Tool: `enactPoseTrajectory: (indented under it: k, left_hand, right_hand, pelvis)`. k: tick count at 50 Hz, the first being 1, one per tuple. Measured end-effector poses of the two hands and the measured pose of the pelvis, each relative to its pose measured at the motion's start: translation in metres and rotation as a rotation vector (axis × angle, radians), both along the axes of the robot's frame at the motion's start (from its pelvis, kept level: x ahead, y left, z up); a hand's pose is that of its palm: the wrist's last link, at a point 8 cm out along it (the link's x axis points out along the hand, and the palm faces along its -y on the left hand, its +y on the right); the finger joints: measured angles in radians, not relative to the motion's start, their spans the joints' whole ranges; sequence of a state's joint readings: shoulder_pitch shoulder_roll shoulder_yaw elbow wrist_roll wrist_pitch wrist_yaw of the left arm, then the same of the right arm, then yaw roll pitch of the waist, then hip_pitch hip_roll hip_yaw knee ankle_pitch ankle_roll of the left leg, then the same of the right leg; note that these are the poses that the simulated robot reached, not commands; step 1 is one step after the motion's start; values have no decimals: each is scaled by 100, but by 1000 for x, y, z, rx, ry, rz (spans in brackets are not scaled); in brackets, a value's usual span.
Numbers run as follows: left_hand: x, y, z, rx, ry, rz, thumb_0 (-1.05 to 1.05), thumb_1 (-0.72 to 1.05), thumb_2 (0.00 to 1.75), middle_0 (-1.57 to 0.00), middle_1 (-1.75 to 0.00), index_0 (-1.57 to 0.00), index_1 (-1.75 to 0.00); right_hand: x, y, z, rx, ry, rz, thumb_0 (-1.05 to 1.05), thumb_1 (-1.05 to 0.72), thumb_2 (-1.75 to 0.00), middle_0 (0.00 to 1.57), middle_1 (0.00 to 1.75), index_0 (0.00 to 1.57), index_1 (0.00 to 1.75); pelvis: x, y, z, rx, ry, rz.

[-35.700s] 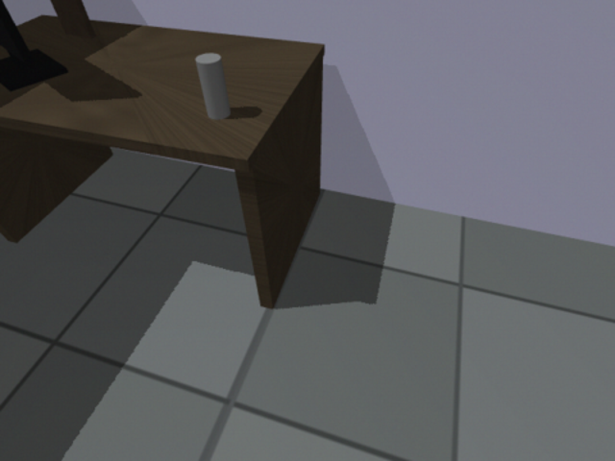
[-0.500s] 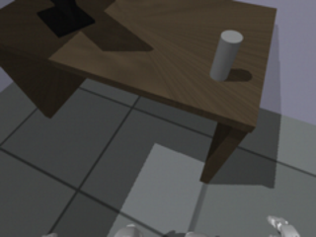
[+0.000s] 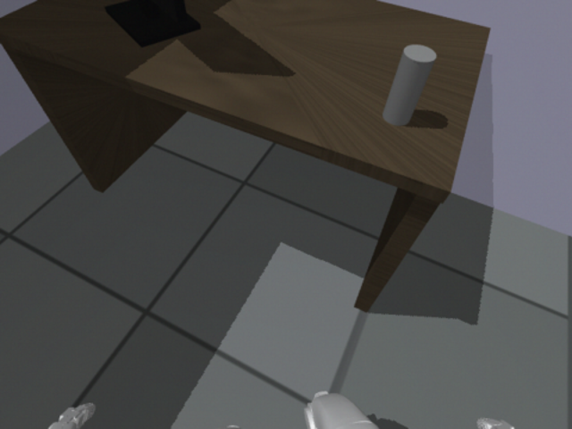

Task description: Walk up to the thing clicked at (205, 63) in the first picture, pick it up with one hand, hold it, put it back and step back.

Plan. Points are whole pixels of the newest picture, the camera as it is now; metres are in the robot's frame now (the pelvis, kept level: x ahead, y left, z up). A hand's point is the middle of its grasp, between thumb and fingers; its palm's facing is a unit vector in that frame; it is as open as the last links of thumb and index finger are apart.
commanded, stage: step back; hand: right
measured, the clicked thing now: (407, 87) +0.75 -0.25 +0.03
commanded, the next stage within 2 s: none
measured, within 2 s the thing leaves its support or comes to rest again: neither
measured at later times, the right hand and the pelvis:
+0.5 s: hand out of the picture -0.06 -0.29 -0.16, palm faces -0.04 +0.92 -0.40, open 7.4 cm; pelvis -0.15 -0.02 -0.01, yaw +0 degrees
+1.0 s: hand out of the picture -0.22 -0.32 -0.15, palm faces +0.01 +0.92 -0.40, open 7.4 cm; pelvis -0.33 -0.04 +0.00, yaw -4 degrees
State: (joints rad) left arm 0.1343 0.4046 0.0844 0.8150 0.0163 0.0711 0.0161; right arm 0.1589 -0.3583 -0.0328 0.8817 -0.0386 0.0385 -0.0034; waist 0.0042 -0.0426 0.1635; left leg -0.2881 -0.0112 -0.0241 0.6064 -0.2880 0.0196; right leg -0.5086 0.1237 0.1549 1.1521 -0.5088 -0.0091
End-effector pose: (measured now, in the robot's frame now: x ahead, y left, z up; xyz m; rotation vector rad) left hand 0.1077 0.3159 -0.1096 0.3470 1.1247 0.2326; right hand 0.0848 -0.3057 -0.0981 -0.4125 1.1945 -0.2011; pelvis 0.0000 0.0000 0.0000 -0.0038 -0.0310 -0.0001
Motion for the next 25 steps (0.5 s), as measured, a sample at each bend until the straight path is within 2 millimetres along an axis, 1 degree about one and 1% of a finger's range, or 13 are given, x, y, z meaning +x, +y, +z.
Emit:
enactPoseTrajectory:
  k: [3, 6, 9, 12, 14, 16, 19, 22, 25]
  left_hand:
    - [-27, -1, -1, -5, 36, -3, 1, 90, 89, -21, -30, -20, -30]
    - [-54, -4, -4, -3, 80, -15, 1, 90, 89, -20, -30, -20, -30]
    - [-78, -12, -7, 7, 107, -33, 1, 90, 89, -20, -30, -20, -30]
    - [-104, -23, -8, 22, 117, -43, 1, 90, 89, -20, -30, -20, -30]
    - [-121, -31, -4, 17, 120, -44, 1, 90, 89, -20, -30, -20, -30]
    - [-136, -36, 3, 16, 118, -40, 1, 90, 89, -21, -30, -20, -30]
    - [-150, -38, 12, 27, 103, -35, 1, 90, 89, -21, -30, -20, -30]
    - [-154, -34, 15, 44, 57, -38, 1, 90, 89, -21, -30, -20, -30]
    - [-157, -26, 13, 50, -5, -36, 1, 90, 89, -21, -30, -20, -30]
  right_hand:
    - [-12, -4, 7, -11, -27, -10, 0, -90, -90, 21, 30, 20, 30]
    - [-22, -11, 8, -16, -65, -15, 0, -90, -90, 21, 30, 20, 30]
    - [-35, -21, 2, -14, -96, -15, 0, -90, -90, 21, 30, 20, 30]
    - [-51, -35, -11, 0, -112, -28, 0, -90, -90, 21, 30, 20, 30]
    - [-65, -39, -14, 10, -101, -50, 0, -90, -90, 21, 30, 20, 30]
    - [-80, -40, -14, 21, -85, -62, 0, -90, -90, 21, 30, 20, 30]
    - [-104, -39, -14, 28, -71, -64, 0, -90, -90, 21, 30, 20, 30]
    - [-130, -36, -16, 23, -39, -49, 0, -90, -90, 20, 30, 20, 30]
    - [-153, -29, -20, 15, -2, -24, 0, -90, -90, 20, 30, 20, 30]
  pelvis:
    - [-16, -2, 3, -8, 4, -22]
    - [-35, -6, 1, -10, 5, -46]
    - [-56, -13, -5, -6, 6, -67]
    - [-78, -21, -12, -23, -3, -74]
    - [-91, -25, -10, -14, -5, -65]
    - [-100, -26, -5, 16, -1, -73]
    - [-115, -25, 0, 32, 7, -61]
    - [-132, -24, -1, 30, 9, -40]
    - [-153, -20, -6, 21, 8, -8]
